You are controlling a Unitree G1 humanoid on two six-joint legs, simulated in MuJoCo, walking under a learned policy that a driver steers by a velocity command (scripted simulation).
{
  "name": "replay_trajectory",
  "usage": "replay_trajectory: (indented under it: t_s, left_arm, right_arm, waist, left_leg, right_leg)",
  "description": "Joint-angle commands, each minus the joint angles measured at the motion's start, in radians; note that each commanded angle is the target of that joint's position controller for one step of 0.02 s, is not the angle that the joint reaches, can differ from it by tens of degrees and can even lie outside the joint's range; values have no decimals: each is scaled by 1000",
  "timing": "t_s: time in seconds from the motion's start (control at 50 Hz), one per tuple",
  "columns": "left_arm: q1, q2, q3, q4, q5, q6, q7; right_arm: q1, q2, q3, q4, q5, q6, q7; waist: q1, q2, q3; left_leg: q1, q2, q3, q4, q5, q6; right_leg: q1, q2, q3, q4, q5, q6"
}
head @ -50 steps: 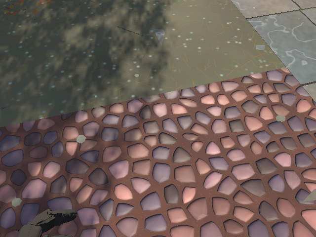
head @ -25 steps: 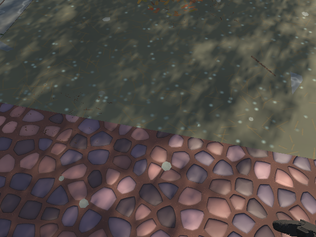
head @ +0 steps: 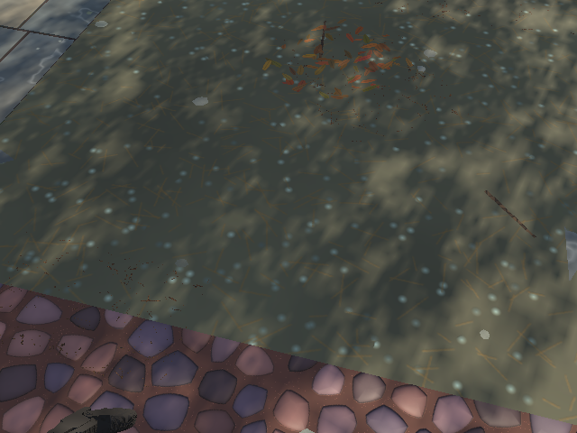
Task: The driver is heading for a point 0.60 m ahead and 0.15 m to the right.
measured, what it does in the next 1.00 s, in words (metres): walks ahead, turning right: right foot, then left foot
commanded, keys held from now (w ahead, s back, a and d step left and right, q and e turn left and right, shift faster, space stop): w+e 0.66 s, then no key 0.34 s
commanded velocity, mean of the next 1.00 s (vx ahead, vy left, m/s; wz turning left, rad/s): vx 0.42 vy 0.00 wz -0.38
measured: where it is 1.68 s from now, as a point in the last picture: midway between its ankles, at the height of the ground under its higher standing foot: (324, 382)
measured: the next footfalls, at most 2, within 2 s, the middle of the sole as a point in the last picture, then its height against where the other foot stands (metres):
right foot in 0.04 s outside the picture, level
left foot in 0.54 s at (258, 420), level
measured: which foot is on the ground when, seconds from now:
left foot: down 0.00-0.06, up 0.08-0.52, down 0.54-0.98, up 1.00-1.00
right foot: up 0.00-0.02, down 0.04-0.54, up 0.56-0.94, down 0.96-1.00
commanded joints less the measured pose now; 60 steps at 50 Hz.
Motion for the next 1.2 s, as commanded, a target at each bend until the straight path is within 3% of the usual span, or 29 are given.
replay_trajectory:
  t_s: [0.02,0.04,0.06,0.08,0.1,0.12,0.16,0.24,0.36,0.46,0.52,0.54,0.56,0.58,0.6,0.62,0.64,0.7,0.76,0.82,0.88,0.96,0.98,1.0,1.02,1.04,1.1,1.14,1.2]
  left_arm:
    - [-19,134,44,-76,-5,-19,-6]
    - [112,164,63,-39,-2,-18,-3]
    - [269,215,76,-15,4,-15,0]
    - [336,298,100,0,3,-9,-5]
    - [351,210,79,6,-23,-6,-10]
    - [292,165,65,-7,-19,0,-3]
    - [218,145,57,-28,0,12,5]
    - [201,140,54,-35,-2,15,23]
    - [284,181,71,5,-16,36,55]
    - [336,172,73,27,-24,58,65]
    - [295,152,71,13,-17,66,63]
    - [280,104,53,-7,-4,62,57]
    - [403,32,30,-27,-19,54,57]
    - [426,88,32,-31,-28,49,58]
    - [351,163,53,-25,-31,53,57]
    - [283,170,58,-36,-23,59,58]
    - [242,158,59,-50,-13,60,55]
    - [239,98,56,-59,-14,75,48]
    - [208,55,40,-79,5,77,49]
    - [147,36,25,-84,7,65,31]
    - [70,56,29,-107,7,58,15]
    - [148,126,60,-86,25,56,23]
    - [210,200,76,-87,37,59,38]
    - [202,195,58,-98,55,70,48]
    - [213,102,36,-86,34,78,40]
    - [172,83,28,-80,22,79,30]
    - [32,114,37,-70,22,84,28]
    - [-8,112,41,-65,35,90,33]
    - [-27,81,34,-42,28,92,41]
  right_arm:
    - [20,-172,-46,-20,-1,3,-8]
    - [2,-161,-39,-26,-6,8,-12]
    - [2,-134,-24,-50,-24,9,-20]
    - [115,-59,-2,-72,-23,-9,-13]
    - [72,-102,-1,-75,-18,-29,-5]
    - [-34,-149,-14,-97,12,-45,6]
    - [-137,-132,-11,-123,-10,-66,9]
    - [-107,-93,-8,-124,-32,-53,4]
    - [-314,-43,12,-168,-23,-57,7]
    - [-385,-80,-5,-185,-5,-74,22]
    - [-233,-130,-34,-149,-7,-85,14]
    - [-93,-171,-49,-135,-23,-87,5]
    - [23,-250,-72,-111,-36,-73,0]
    - [36,-193,-62,-98,-11,-63,9]
    - [-16,-124,-43,-107,-6,-58,7]
    - [-62,-99,-34,-111,-12,-51,6]
    - [-96,-78,-27,-101,-16,-49,7]
    - [-137,-61,-20,-77,-26,-59,11]
    - [-152,-108,-34,-42,-19,-62,13]
    - [-159,-128,-35,-17,-6,-43,6]
    - [-109,-150,-36,23,6,-29,3]
    - [-95,-139,-28,55,19,-19,2]
    - [-67,-101,-10,45,-11,-27,2]
    - [60,-20,27,49,-34,-27,15]
    - [52,-70,19,75,-16,-8,20]
    - [-18,-113,6,59,4,9,18]
    - [-62,-100,1,62,-8,58,-14]
    - [-23,-72,6,88,-11,72,-25]
    - [-20,-44,12,109,-19,73,-24]
  waist:
    - [43,148,-15]
    - [111,126,-108]
    - [172,48,-245]
    - [121,-212,-340]
    - [152,-180,-333]
    - [163,-100,-183]
    - [131,42,-41]
    - [72,-24,-42]
    - [138,-33,-12]
    - [144,-54,-13]
    - [51,-75,-74]
    - [-16,-22,-205]
    - [3,226,-362]
    - [10,326,-353]
    - [-4,206,-201]
    - [3,133,-106]
    - [20,114,-34]
    - [69,151,16]
    - [89,135,-7]
    - [67,133,-52]
    - [43,128,-69]
    - [109,93,-117]
    - [121,-6,-206]
    - [73,-191,-336]
    - [104,-139,-404]
    - [107,-93,-299]
    - [52,-70,-141]
    - [32,-94,-132]
    - [26,-89,-141]
  left_leg:
    - [66,301,-89,61,744,106]
    - [43,254,-32,220,892,82]
    - [-110,208,14,478,736,47]
    - [-519,29,81,844,122,-50]
    - [-685,30,-20,925,-169,-51]
    - [-762,84,-30,947,-95,-42]
    - [-738,144,2,828,14,-43]
    - [-629,167,32,646,73,-98]
    - [-516,99,57,259,411,-142]
    - [-451,73,15,122,388,-110]
    - [-223,91,31,50,331,-42]
    - [24,215,-67,89,302,20]
    - [392,443,-441,68,140,172]
    - [394,523,-673,-16,-66,204]
    - [262,482,-556,-45,-125,163]
    - [139,437,-414,-60,-33,130]
    - [32,395,-313,-90,75,121]
    - [-133,331,-121,-140,404,124]
    - [-149,330,7,-124,782,153]
    - [-163,286,114,-117,819,129]
    - [-103,302,108,-74,771,111]
    - [-107,256,115,151,709,34]
    - [-208,196,162,318,491,-25]
    - [-440,109,148,586,-190,-97]
    - [-442,132,44,661,-356,-117]
    - [-482,151,40,688,-339,-126]
    - [-414,178,56,554,-208,-152]
    - [-292,155,88,460,-108,-158]
    - [-168,141,110,279,102,-133]
  right_leg:
    - [59,27,-32,-28,-114,-72]
    - [242,52,-49,-43,-68,-105]
    - [515,-72,123,-14,3,-168]
    - [857,-278,602,-93,-179,-341]
    - [913,-298,785,-217,-390,-338]
    - [804,-279,665,-237,-427,-297]
    - [576,-204,494,-268,-250,-267]
    - [432,-131,359,-307,13,-273]
    - [316,-52,261,-291,26,-206]
    - [420,-96,384,-198,-52,-176]
    - [418,-66,394,-45,55,-132]
    - [322,-17,338,177,-7,-101]
    - [-7,129,192,506,-368,-28]
    - [-173,83,169,678,-611,-14]
    - [-225,32,175,744,-532,-6]
    - [-213,-1,135,746,-457,2]
    - [-201,-27,123,705,-405,9]
    - [-98,-54,92,623,-364,24]
    - [-64,-43,64,455,-308,49]
    - [60,-23,16,233,-94,40]
    - [116,0,12,101,-34,16]
    - [349,33,-3,-101,102,-64]
    - [536,-112,128,-51,545,-119]
    - [782,-357,394,-4,814,-318]
    - [736,-362,435,-40,637,-353]
    - [653,-299,375,-78,486,-309]
    - [375,-214,272,-177,156,-222]
    - [264,-174,213,-206,73,-213]
    - [211,-145,169,-205,-124,-186]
